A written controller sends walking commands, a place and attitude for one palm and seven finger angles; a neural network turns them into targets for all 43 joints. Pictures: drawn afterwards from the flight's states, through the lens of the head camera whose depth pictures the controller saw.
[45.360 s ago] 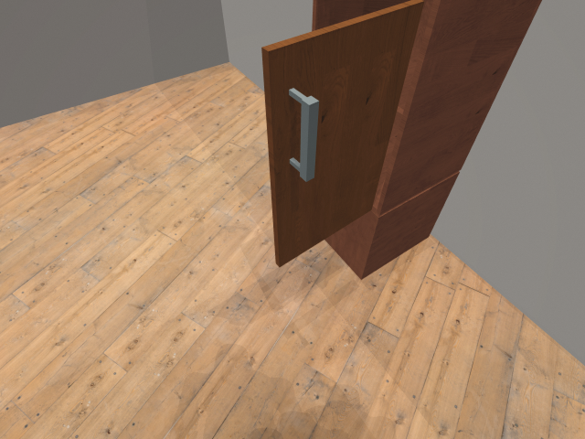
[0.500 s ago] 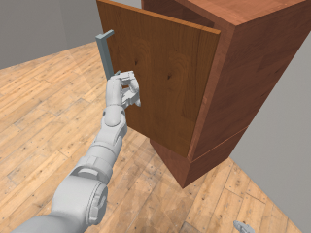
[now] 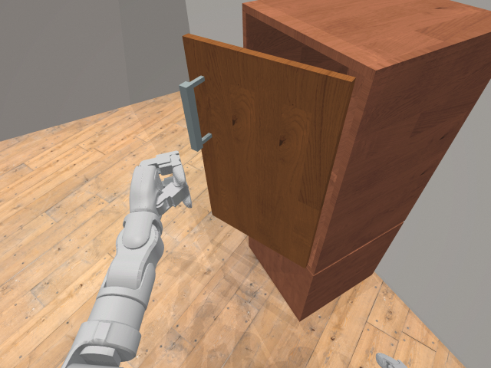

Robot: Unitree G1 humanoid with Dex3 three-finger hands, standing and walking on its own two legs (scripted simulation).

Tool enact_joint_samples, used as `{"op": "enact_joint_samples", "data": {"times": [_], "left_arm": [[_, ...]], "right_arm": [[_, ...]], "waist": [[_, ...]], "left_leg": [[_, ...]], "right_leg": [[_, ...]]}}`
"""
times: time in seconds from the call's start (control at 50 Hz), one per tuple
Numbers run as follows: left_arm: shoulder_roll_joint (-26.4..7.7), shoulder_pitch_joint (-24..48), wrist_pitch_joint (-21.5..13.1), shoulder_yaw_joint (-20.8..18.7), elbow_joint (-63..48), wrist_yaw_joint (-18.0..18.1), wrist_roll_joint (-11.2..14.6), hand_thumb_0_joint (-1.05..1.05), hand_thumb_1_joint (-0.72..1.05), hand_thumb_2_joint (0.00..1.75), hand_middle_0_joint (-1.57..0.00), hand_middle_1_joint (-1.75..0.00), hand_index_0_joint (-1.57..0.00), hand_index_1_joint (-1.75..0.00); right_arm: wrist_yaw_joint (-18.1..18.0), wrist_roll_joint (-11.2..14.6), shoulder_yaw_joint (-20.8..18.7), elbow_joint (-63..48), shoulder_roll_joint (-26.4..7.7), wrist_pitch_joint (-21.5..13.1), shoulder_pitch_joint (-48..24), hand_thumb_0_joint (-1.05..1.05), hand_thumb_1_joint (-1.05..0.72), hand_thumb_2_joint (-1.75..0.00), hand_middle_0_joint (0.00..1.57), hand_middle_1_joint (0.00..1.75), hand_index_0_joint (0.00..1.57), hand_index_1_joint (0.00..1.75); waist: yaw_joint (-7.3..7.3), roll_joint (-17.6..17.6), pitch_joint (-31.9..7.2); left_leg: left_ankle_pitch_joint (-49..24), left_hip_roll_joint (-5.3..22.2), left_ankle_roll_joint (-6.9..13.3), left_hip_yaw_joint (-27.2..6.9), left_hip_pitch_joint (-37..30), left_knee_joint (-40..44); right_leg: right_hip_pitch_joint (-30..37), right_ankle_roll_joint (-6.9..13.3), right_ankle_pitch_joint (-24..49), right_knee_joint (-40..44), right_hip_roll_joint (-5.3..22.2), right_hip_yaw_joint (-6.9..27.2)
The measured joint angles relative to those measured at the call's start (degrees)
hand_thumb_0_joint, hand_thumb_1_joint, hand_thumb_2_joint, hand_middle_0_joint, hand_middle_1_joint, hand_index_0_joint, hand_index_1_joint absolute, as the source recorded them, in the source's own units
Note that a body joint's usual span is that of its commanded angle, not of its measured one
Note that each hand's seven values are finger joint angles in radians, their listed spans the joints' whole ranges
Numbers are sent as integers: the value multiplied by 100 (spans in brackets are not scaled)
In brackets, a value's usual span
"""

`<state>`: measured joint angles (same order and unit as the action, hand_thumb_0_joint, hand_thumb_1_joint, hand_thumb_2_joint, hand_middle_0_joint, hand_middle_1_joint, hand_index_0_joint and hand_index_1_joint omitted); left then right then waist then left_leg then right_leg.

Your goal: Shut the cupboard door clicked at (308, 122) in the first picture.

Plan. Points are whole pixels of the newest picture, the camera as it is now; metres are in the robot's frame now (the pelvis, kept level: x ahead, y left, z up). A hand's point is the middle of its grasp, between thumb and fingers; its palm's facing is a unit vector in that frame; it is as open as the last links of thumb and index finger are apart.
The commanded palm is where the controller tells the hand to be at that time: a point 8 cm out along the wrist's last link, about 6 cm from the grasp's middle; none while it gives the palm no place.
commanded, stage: draw the hand back to the body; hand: left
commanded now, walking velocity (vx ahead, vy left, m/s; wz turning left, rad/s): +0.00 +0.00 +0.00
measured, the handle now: (198, 114) +0.63 +0.13 +0.10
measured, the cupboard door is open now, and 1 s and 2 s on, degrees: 25 25 25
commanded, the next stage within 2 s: step back with the hand held close in 1.16 s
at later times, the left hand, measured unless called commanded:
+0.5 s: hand (83, 244) +0.24 +0.22 +0.15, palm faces +0.29 -0.91 -0.29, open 4.0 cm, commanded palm +0.20 +0.27 +0.17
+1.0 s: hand out of the picture +0.18 +0.30 +0.16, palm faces +0.51 -0.77 -0.38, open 7.2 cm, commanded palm +0.13 +0.33 +0.19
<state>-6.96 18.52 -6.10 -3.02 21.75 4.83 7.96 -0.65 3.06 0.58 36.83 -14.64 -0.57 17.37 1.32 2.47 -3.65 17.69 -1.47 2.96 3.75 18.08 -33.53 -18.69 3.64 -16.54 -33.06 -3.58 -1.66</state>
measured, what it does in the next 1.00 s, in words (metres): stands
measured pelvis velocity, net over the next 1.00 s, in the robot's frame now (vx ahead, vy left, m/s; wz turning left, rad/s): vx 0.01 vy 0.02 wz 0.05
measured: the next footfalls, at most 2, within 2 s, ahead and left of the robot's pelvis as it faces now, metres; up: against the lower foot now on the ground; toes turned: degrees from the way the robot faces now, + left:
none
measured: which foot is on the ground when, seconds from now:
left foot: down 0.00-1.00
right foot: down 0.00-1.00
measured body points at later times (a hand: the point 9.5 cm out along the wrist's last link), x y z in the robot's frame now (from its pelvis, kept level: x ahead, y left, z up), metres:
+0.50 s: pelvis +0.01 +0.01 +0.02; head -0.01 -0.02 +0.46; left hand +0.22 +0.27 +0.17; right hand +0.22 -0.18 -0.07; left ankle +0.00 +0.09 -0.73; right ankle +0.01 -0.08 -0.73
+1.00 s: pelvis +0.01 +0.02 +0.01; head -0.02 +0.00 +0.46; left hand +0.15 +0.33 +0.19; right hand +0.21 -0.20 -0.07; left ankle +0.00 +0.09 -0.73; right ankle +0.01 -0.08 -0.73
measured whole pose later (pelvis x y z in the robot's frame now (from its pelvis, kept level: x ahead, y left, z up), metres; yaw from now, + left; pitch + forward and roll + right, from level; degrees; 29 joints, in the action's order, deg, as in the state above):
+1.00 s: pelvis +0.01 +0.02 +0.01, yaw +3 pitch -4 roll -1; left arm -18.8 -26.5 -5.1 -18.8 -19.8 6.2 4.1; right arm -3.2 1.4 0.4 36.2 -14.6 -3.3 11.7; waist -4.2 4.4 -0.4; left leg 14.0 -3.6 4.4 1.3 5.7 -23.9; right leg -4.7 1.9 -12.9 -21.8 -1.9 -3.4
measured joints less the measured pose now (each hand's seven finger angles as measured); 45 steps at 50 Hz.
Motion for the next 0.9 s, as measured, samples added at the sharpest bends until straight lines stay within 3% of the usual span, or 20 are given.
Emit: {"op": "enact_joint_samples", "data": {"times": [0.1,0.12,0.22,0.32,0.44,0.6,0.82,0.9], "left_arm": [[-157,-550,501,13,-800,-328,161,2,90,90,-128,-148,-128,-148],[-220,-697,547,59,-979,-334,86,2,90,90,-126,-146,-127,-146],[-549,-1568,430,302,-1860,-287,-231,2,90,90,-118,-137,-118,-137],[-718,-2194,437,228,-2451,-216,-369,2,90,90,-106,-124,-106,-124],[-866,-2815,456,-117,-3071,-115,-417,2,89,90,-90,-107,-91,-107],[-1053,-3674,374,-712,-3690,-66,-395,2,89,90,-69,-83,-69,-83],[-1403,-4659,159,-1638,-4229,47,-340,2,89,90,-39,-50,-39,-50],[-1353,-4661,97,-1737,-4206,112,-360,2,89,90,-30,-41,-30,-41]], "right_arm": [[-103,89,69,-204,-47,-18,-416,1,-91,-90,20,30,20,30],[-119,73,83,-242,-39,-9,-515,1,-91,-90,20,30,20,30],[-179,-28,160,-437,61,82,-887,1,-91,-90,20,30,20,30],[-201,-99,262,-494,152,173,-1004,1,-91,-90,20,30,20,30],[-184,-165,331,-408,223,221,-888,1,-91,-90,20,30,20,30],[-168,-191,260,-233,204,243,-629,1,-91,-90,20,30,20,30],[-218,-159,12,-109,35,-42,-467,1,-91,-90,20,30,20,30],[-232,-157,-36,-87,-14,-165,-488,1,-91,-90,20,30,20,30]], "waist": [[-143,23,10],[-159,25,32],[-254,41,190],[-385,75,327],[-458,184,379],[-444,265,353],[-464,256,274],[-523,247,298]], "left_leg": [[-80,-43,10,-81,-302,181],[-100,-56,12,-96,-382,234],[-280,-96,19,-158,-813,645],[-409,-121,30,-222,-1108,943],[-459,-158,57,-252,-1310,1126],[-402,-170,89,-227,-1363,1123],[-322,-166,113,-202,-1297,995],[-334,-186,132,-226,-1265,965]], "right_leg": [[340,-13,60,203,36,-67],[423,-19,71,252,47,-79],[878,-36,233,674,71,-116],[1215,-50,369,1026,83,-160],[1434,-81,418,1226,112,-176],[1494,-121,387,1253,121,-144],[1450,-152,348,1183,120,-123],[1429,-167,351,1156,141,-152]]}}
